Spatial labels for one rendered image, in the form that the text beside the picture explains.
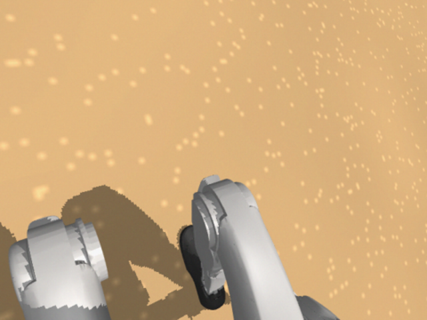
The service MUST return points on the right robot hand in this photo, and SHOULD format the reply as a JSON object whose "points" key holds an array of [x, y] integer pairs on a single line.
{"points": [[312, 310]]}

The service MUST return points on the right robot foot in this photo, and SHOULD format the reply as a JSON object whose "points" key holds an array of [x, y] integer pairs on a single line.
{"points": [[193, 266]]}

